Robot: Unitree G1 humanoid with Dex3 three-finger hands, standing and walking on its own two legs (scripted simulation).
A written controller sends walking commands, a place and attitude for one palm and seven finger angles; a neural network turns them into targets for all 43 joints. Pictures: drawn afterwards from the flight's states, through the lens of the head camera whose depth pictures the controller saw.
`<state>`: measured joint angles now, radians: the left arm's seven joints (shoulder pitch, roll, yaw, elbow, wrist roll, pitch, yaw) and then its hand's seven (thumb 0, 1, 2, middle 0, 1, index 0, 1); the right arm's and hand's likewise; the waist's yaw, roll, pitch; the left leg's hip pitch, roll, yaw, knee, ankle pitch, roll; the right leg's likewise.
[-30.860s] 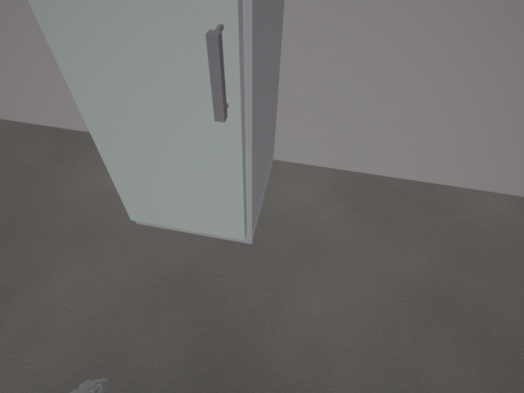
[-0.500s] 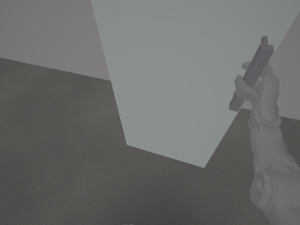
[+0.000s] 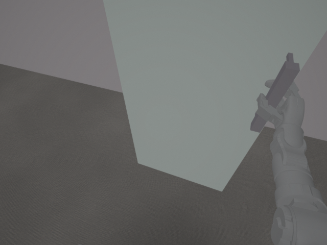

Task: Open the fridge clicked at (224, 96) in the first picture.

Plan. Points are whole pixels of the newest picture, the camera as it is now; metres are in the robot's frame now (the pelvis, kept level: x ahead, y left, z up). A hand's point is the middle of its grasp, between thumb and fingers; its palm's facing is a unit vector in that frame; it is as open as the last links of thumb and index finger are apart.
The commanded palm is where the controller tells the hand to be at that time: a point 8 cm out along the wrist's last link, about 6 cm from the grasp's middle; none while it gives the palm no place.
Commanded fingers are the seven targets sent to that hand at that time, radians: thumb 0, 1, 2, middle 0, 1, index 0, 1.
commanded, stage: pull the door a little, standing still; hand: right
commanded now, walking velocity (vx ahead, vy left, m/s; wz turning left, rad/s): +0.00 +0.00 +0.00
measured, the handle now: (270, 96) +0.50 -0.20 +0.11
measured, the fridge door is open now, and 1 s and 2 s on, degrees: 2 25 56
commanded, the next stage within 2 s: walk backward, drawing the door open in 0.44 s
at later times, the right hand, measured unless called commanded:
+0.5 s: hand (259, 120) +0.41 -0.16 +0.12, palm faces +0.17 +0.98 +0.02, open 6.5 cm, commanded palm +0.33 -0.20 +0.11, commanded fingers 0.00 -0.90 -0.90 0.45 1.40 0.45 1.40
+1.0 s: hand (232, 164) +0.28 -0.09 +0.12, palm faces +0.03 +0.99 -0.14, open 6.8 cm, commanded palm +0.25 -0.13 +0.12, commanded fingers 0.00 -0.90 -0.90 0.45 1.40 0.45 1.40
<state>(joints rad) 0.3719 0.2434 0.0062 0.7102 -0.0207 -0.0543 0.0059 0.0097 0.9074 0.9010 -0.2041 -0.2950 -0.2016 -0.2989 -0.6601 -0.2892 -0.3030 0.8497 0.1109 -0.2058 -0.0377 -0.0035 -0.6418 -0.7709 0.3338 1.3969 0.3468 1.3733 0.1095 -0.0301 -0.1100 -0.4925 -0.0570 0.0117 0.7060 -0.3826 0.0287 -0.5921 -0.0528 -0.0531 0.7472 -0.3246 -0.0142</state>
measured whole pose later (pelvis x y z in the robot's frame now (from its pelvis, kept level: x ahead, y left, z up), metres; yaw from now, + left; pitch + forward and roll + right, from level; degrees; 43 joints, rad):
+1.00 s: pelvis -0.02 +0.02 +0.02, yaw -3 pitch +0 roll +0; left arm 0.13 0.19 -0.04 0.57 0.02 0.05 0.08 0.01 0.91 0.90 -0.20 -0.30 -0.20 -0.30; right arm -0.01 -0.13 0.08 0.02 0.06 0.01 -0.09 -0.02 -0.58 -0.65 0.34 1.34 0.32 1.37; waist 0.03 -0.06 -0.01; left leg -0.24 -0.04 0.05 0.54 -0.30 0.05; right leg -0.33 -0.03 -0.02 0.52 -0.19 0.01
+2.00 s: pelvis -0.04 +0.35 -0.01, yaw -45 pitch -1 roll -1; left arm 0.09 0.19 0.01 0.60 0.00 -0.08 0.04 0.01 0.91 0.90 -0.20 -0.30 -0.20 -0.30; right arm 0.01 -0.12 0.34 -0.28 -0.02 -0.03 -0.01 0.00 -0.53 -0.75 0.46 1.39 0.31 1.37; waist 0.01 -0.03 0.14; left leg -0.42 0.06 0.03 0.76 -0.36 0.01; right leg -0.52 -0.10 0.09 0.82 -0.43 0.06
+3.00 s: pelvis +0.25 +0.70 +0.02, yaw -90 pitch -3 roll -4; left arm 0.13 0.25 -0.02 0.66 0.01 -0.02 0.10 0.01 0.91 0.90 -0.20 -0.29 -0.20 -0.30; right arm -0.06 -0.16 0.16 0.03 0.03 -0.02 -0.08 -0.02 -0.50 -0.79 0.43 1.37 0.32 1.40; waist -0.05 0.01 0.05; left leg -0.36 0.10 0.22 0.50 -0.12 0.09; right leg -0.26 0.06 -0.12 0.85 -0.58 0.00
